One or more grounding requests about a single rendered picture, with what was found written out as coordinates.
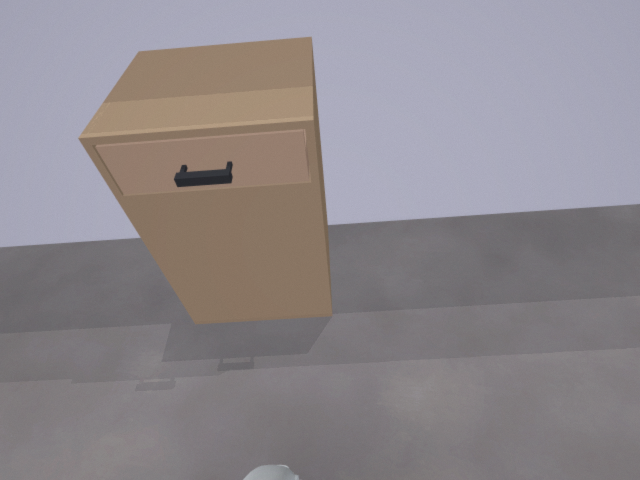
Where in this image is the cabinet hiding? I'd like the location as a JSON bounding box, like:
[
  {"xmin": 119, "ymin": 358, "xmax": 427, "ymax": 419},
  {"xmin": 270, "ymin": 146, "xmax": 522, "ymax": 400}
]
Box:
[{"xmin": 78, "ymin": 37, "xmax": 332, "ymax": 324}]

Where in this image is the drawer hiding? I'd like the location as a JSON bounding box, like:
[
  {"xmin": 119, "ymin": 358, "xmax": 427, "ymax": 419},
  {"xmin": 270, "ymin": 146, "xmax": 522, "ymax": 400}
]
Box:
[{"xmin": 95, "ymin": 129, "xmax": 309, "ymax": 194}]

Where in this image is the handle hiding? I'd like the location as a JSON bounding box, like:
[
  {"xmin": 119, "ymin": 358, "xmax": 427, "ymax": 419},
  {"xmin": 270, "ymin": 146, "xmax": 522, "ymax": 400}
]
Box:
[{"xmin": 174, "ymin": 161, "xmax": 233, "ymax": 187}]

